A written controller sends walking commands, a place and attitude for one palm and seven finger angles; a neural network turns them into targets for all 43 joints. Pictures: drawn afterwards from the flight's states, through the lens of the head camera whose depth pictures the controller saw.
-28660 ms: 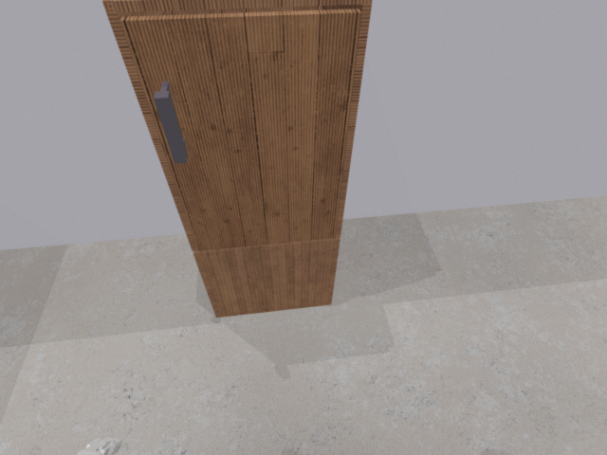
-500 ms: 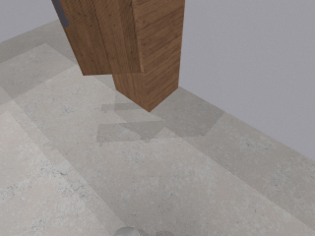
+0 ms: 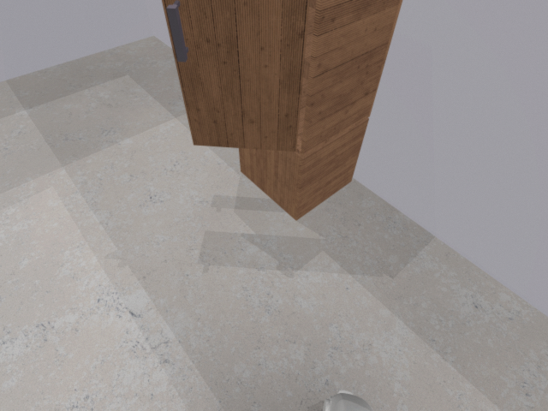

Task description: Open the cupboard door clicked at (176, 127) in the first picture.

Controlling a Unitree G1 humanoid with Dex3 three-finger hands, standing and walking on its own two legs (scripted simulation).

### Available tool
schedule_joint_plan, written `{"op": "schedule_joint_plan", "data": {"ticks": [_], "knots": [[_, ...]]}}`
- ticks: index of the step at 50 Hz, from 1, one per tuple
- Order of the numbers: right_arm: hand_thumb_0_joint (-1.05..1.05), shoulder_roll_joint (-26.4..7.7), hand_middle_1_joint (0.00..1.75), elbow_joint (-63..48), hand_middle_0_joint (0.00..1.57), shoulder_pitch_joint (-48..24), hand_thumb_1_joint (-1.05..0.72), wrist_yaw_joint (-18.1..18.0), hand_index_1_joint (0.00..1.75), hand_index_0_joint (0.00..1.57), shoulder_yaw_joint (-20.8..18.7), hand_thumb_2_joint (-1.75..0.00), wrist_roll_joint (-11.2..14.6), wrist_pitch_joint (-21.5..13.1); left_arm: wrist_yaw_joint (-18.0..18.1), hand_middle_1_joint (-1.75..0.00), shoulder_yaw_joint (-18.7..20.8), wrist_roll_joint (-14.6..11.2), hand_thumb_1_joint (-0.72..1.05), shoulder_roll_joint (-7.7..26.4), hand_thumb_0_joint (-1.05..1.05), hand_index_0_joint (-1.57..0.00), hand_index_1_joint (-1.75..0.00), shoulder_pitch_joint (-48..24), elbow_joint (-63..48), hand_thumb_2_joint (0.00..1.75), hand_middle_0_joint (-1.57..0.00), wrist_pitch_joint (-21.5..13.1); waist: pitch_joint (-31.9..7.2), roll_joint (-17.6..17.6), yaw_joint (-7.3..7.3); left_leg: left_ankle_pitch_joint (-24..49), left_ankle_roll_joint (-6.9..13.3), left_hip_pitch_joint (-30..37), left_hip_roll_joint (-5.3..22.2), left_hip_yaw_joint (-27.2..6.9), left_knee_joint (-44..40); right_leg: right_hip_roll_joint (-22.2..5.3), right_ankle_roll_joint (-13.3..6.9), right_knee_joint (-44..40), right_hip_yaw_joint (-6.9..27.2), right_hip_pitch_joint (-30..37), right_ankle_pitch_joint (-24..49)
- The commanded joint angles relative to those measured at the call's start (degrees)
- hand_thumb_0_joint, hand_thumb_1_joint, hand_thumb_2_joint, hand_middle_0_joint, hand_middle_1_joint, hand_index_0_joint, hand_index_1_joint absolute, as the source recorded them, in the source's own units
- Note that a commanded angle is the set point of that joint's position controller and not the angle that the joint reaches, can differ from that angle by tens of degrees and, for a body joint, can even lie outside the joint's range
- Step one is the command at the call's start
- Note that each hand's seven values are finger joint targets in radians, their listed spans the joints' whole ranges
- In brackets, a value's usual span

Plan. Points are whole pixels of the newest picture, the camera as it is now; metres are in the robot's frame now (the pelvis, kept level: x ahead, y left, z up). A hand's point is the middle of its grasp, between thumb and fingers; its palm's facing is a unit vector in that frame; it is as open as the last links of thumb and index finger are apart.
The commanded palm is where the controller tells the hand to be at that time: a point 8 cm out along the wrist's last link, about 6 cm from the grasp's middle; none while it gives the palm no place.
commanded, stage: take the last steps up to it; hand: left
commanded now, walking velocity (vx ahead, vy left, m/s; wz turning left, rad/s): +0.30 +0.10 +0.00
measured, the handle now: (179, 31) +0.99 +0.34 +0.08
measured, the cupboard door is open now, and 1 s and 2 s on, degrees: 44 44 44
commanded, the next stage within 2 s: come to a stop and stand still in 0.84 s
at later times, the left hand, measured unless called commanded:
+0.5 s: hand (183, 378) +0.19 +0.17 -0.16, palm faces +0.12 -0.97 -0.23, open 7.2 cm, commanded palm none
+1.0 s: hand (167, 263) +0.42 +0.27 -0.17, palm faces +0.06 -0.97 -0.22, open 7.3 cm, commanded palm none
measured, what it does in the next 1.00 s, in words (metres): walks ahead: right foot, then left foot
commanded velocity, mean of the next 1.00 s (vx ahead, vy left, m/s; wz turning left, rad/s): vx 0.21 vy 0.08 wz -0.02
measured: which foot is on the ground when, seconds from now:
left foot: down 0.00-0.20, up 0.22-0.68, down 0.70-1.00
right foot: up 0.00-0.16, down 0.18-0.70, up 0.72-1.00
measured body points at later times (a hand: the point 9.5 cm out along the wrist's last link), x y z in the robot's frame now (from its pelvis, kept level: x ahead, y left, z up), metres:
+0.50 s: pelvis +0.18 -0.01 +0.01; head +0.21 -0.03 +0.46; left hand +0.19 +0.22 -0.14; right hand +0.23 -0.25 -0.16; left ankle +0.25 +0.16 -0.68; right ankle +0.15 -0.10 -0.74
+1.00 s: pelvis +0.36 +0.08 +0.00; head +0.39 +0.08 +0.45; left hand +0.41 +0.32 -0.15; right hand +0.38 -0.16 -0.16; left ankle +0.34 +0.16 -0.74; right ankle +0.41 -0.04 -0.71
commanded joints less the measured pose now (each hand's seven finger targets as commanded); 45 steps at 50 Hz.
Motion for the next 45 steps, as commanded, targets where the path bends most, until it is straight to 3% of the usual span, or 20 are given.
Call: {"op": "schedule_joint_plan", "data": {"ticks": [1, 5, 6, 8, 9, 10, 11, 12, 13, 15, 18, 29, 31, 32, 33, 34, 35, 38, 42, 45], "knots": [[0.00, -7.7, 0.30, 0.3, 0.20, 7.2, -0.90, -0.8, 0.30, 0.20, -1.4, -0.90, 0.0, -1.1, 0.1, -0.30, -0.1, -0.5, 0.90, 1.9, 0.00, -0.20, -0.30, -6.5, -5.8, 0.90, -0.20, -1.0, 4.6, 5.3, -2.62, 22.3, 7.0, -0.3, 17.0, -8.8, -6.5, 0.3, -0.3, -8.9, -0.3, -2.7, 1.6], [0.00, -7.8, 0.30, 2.6, 0.20, 9.0, -0.90, -1.0, 0.30, 0.20, -1.5, -0.90, -0.4, -1.1, 0.0, -0.30, 0.1, -0.5, 0.90, 1.5, 0.00, -0.20, -0.30, -8.6, -7.2, 0.90, -0.20, -1.4, 5.4, 4.9, -2.61, 25.9, 6.3, -1.4, 17.0, -8.5, -3.5, 2.7, -1.9, -15.7, -1.9, 4.4, -0.2], [0.00, -7.8, 0.30, 2.9, 0.20, 8.7, -0.90, -1.1, 0.30, 0.20, -1.5, -0.90, -0.4, -1.1, 0.0, -0.30, 0.3, -0.5, 0.90, 1.7, 0.00, -0.20, -0.30, -6.3, -6.8, 0.90, -0.20, -1.5, 4.2, 4.1, -1.16, 30.1, 5.7, -1.8, 16.2, -7.8, -0.5, 3.9, -2.6, -17.8, -2.6, 8.6, -0.6], [0.00, -8.2, 0.30, 3.0, 0.20, 6.8, -0.90, -1.0, 0.30, 0.20, -1.6, -0.90, 0.5, -1.2, 0.4, -0.30, 1.5, -0.3, 0.90, 4.7, 0.00, -0.20, -0.30, 8.0, -2.7, 0.90, -0.20, -2.6, -2.4, 0.4, 5.37, 33.3, 2.4, -9.1, 12.0, -4.8, 16.5, 4.0, -4.5, -25.4, -0.9, 30.1, 4.2], [0.00, -6.7, 0.30, 1.9, 0.20, 7.6, -0.90, -0.6, 0.30, 0.20, -1.7, -0.90, 1.3, -1.6, 1.1, -0.30, 3.0, 0.0, 0.90, 9.7, 0.00, -0.20, -0.30, 17.4, -0.2, 0.90, -0.20, -3.3, -9.4, -8.2, 8.12, 17.8, -0.7, -22.3, 5.7, -0.8, 32.7, -9.3, -9.9, -29.5, 16.7, 46.3, 4.8], [0.00, -5.8, 0.30, 0.8, 0.20, 9.4, -0.90, -0.7, 0.30, 0.20, -1.8, -0.90, 1.2, -1.5, 1.4, -0.30, 3.7, -0.8, 0.90, 13.4, 0.00, -0.20, -0.30, 19.7, 1.0, 0.90, -0.20, -3.2, -13.1, -16.4, 6.36, -16.7, -2.8, -30.9, 0.5, -1.7, 51.8, -22.8, -16.1, -38.3, 36.3, 49.4, 8.0], [0.00, -7.0, 0.30, 0.2, 0.20, 4.1, -0.90, -0.4, 0.30, 0.20, -2.3, -0.90, 0.8, -0.8, 1.8, -0.30, 3.6, -1.3, 0.90, 11.9, 0.00, -0.20, -0.30, 15.4, -0.3, 0.90, -0.20, -3.0, -8.1, -11.0, 6.36, -14.3, -2.7, -33.8, 4.4, -7.4, 58.3, -22.4, -15.7, -42.0, 36.4, 40.7, 0.6], [0.00, -5.9, 0.30, -0.7, 0.20, 0.4, -0.90, -0.2, 0.30, 0.20, -2.6, -0.90, 0.6, -0.4, 2.3, -0.30, 2.8, -1.3, 0.90, 8.8, 0.00, -0.20, -0.30, 10.3, -1.5, 0.90, -0.20, -2.7, -1.8, -2.9, 4.16, -8.7, -2.6, -35.2, 7.3, -8.8, 58.2, -20.7, -13.9, -43.6, 29.6, 32.4, -3.5], [0.00, -3.8, 0.30, -0.4, 0.20, -0.7, -0.90, 0.1, 0.30, 0.20, -2.1, -0.90, 0.3, 0.1, 2.3, -0.30, 1.8, -1.2, 0.90, 5.4, 0.00, -0.20, -0.30, 6.9, -2.1, 0.90, -0.20, -3.2, 1.6, -0.4, 2.07, -3.6, -3.1, -33.3, 9.5, -8.8, 55.2, -17.0, -11.1, -44.3, 20.7, 24.6, -1.4], [0.00, -1.4, 0.30, 0.9, 0.20, 3.0, -0.90, 0.7, 0.30, 0.20, -1.7, -0.90, -0.1, 1.5, 2.0, -0.30, 0.6, -0.8, 0.90, 2.1, 0.00, -0.20, -0.30, 5.4, -1.5, 0.90, -0.20, -4.3, 1.7, -5.4, -0.83, 0.7, -4.5, -29.1, 10.3, -6.7, 49.4, -12.4, -8.2, -46.4, 10.1, 18.6, 3.7], [0.00, -0.2, 0.30, 1.3, 0.20, 4.2, -0.90, 1.2, 0.30, 0.20, -2.2, -0.90, -0.4, 2.2, 1.8, -0.30, 1.0, -0.6, 0.90, 1.5, 0.00, -0.20, -0.30, 6.8, -0.7, 0.90, -0.20, -5.2, 0.3, -5.1, -1.89, 4.0, -6.1, -28.8, 10.4, -4.1, 42.1, -9.9, -7.8, -46.8, 4.2, 19.9, 9.5], [0.00, -3.4, 0.30, -6.1, 0.20, -13.0, -0.90, 3.0, 0.30, 0.20, -2.0, -0.90, 0.1, 0.8, 1.6, -0.30, 1.0, -0.3, 0.90, 7.1, 0.00, -0.20, -0.30, 10.8, 3.5, 0.90, -0.20, -4.9, 3.0, -8.3, 1.20, 3.7, -5.5, -27.3, 7.8, 0.2, 19.4, -11.7, -7.6, -43.1, 1.6, 28.4, 17.5], [0.00, -4.5, 0.30, -5.9, 0.20, -11.5, -0.90, 2.7, 0.30, 0.20, -2.0, -0.90, 0.1, 0.3, 1.8, -0.30, 1.2, -0.4, 0.90, 7.2, 0.00, -0.20, -0.30, 10.5, 4.0, 0.90, -0.20, -4.4, 2.4, -7.8, -0.29, 3.2, -4.5, -20.3, 6.5, 1.1, 14.4, -11.5, -6.7, -39.0, 1.0, 27.1, 19.4], [0.00, -5.6, 0.30, -4.6, 0.20, -7.0, -0.90, 2.3, 0.30, 0.20, -2.3, -0.90, -0.1, -0.1, 1.8, -0.30, 1.3, -0.5, 0.90, 7.2, 0.00, -0.20, -0.30, 9.8, 3.9, 0.90, -0.20, -4.2, 0.4, -5.6, -2.71, 4.9, -4.1, -11.8, 4.6, 2.9, 10.4, -9.5, -5.6, -33.3, -1.1, 23.8, 21.0], [0.00, -8.5, 0.30, -2.2, 0.20, 0.8, -0.90, 1.6, 0.30, 0.20, -2.9, -0.90, -0.4, -0.6, 1.7, -0.30, 1.1, -0.6, 0.90, 6.1, 0.00, -0.20, -0.30, 9.5, 3.3, 0.90, -0.20, -4.0, -3.9, 0.3, -5.93, 6.2, -3.1, -0.6, 6.2, 1.7, 7.7, -6.7, -4.3, -22.0, -3.6, 20.2, 20.5], [0.00, -14.9, 0.30, -0.9, 0.20, 7.5, -0.90, 0.7, 0.30, 0.20, -4.4, -0.90, -1.2, -0.9, 1.3, -0.30, 0.7, -1.1, 0.90, 2.7, 0.00, -0.20, -0.30, 12.4, 2.4, 0.90, -0.20, -3.7, -10.5, 13.3, -7.45, 12.8, 1.7, 11.7, 19.3, -14.5, 7.8, 1.0, -1.8, -6.6, -7.1, 8.2, 0.0], [0.00, -17.4, 0.30, -0.3, 0.20, 11.7, -0.90, -0.2, 0.30, 0.20, -4.9, -0.90, -0.7, -0.2, 1.3, -0.30, 0.0, -1.1, 0.90, 1.3, 0.00, -0.20, -0.30, 10.2, 0.3, 0.90, -0.20, -4.0, -12.2, 16.5, -8.57, 22.5, 7.1, 15.1, 26.9, -23.5, 3.8, 4.9, -2.0, 7.8, -3.8, -0.2, -20.1], [0.00, -10.9, 0.30, -3.3, 0.20, 0.6, -0.90, -1.0, 0.30, 0.20, -3.2, -0.90, -0.3, -0.6, 1.4, -0.30, 0.2, -0.8, 0.90, 1.3, 0.00, -0.20, -0.30, 4.8, 0.0, 0.90, -0.20, -3.1, -4.6, 8.9, -4.47, 11.3, 7.5, -1.5, 25.5, -17.8, -1.8, -0.4, -2.5, 18.5, 3.9, -4.5, -10.7], [0.00, -7.4, 0.30, -2.6, 0.20, -1.7, -0.90, -1.2, 0.30, 0.20, -1.7, -0.90, -0.1, -1.8, 1.0, -0.30, -0.1, -0.5, 0.90, -1.1, 0.00, -0.20, -0.30, 8.3, 1.2, 0.90, -0.20, -1.6, -1.8, 6.6, -0.41, 21.8, 5.3, -8.0, 20.3, -7.1, -4.1, -0.6, -1.4, 8.1, 2.4, 1.9, -5.4], [0.00, -6.8, 0.30, -2.6, 0.20, -0.9, -0.90, -0.9, 0.30, 0.20, -1.9, -0.90, -0.3, -1.5, 0.9, -0.30, -0.2, -0.3, 0.90, -1.8, 0.00, -0.20, -0.30, 6.7, 0.2, 0.90, -0.20, -1.0, -1.3, 5.5, -0.25, 22.7, 5.6, -9.2, 19.1, -3.7, -4.9, 0.1, -1.1, -1.9, 1.1, 5.3, -2.4]]}}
